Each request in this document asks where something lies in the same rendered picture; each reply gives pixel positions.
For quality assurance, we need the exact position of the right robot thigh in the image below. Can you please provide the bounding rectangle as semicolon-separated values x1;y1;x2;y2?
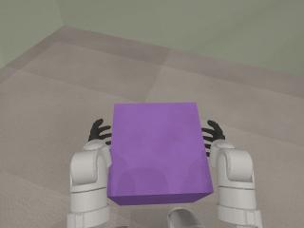
167;209;205;228

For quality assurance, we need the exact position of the carton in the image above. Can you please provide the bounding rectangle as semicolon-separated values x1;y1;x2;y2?
106;102;214;206

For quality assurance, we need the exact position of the left robot forearm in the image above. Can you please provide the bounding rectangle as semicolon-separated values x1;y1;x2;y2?
66;139;112;228

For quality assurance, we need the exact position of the left robot hand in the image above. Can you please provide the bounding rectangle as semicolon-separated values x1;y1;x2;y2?
88;119;112;151

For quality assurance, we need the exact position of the right robot forearm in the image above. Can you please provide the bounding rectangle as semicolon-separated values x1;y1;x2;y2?
208;139;263;228

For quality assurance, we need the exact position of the right robot hand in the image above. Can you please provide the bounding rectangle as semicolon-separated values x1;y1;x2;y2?
201;120;225;157

